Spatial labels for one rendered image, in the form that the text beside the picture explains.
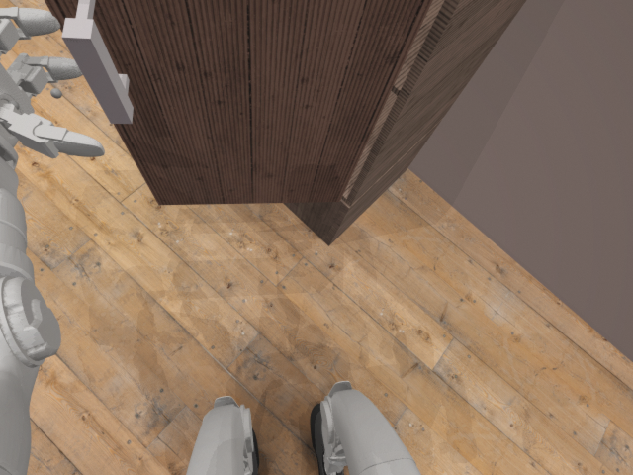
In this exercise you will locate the robot right shin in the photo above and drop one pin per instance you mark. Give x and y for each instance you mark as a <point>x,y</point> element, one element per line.
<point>334,458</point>

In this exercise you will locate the cupboard door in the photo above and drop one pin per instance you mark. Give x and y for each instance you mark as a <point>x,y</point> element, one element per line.
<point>252,101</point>

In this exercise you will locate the handle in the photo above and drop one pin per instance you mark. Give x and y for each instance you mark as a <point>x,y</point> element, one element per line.
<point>86,45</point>

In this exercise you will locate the robot left forearm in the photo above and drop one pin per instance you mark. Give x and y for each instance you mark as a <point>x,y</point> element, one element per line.
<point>13,227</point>

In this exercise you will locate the robot left hand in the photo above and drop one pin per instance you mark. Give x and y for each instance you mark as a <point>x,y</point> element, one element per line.
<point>26,78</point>

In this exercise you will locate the robot left thigh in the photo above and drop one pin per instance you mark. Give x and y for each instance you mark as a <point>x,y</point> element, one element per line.
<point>224,438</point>

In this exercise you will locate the left robot upper arm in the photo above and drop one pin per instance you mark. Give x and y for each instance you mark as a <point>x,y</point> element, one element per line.
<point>29,333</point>

